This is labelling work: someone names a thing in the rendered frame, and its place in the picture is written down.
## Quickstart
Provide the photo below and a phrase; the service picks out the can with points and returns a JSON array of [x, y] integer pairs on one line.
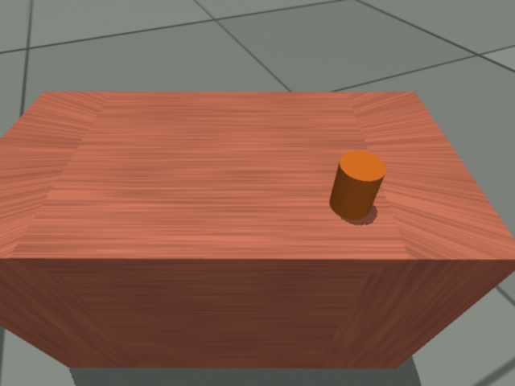
[[358, 179]]

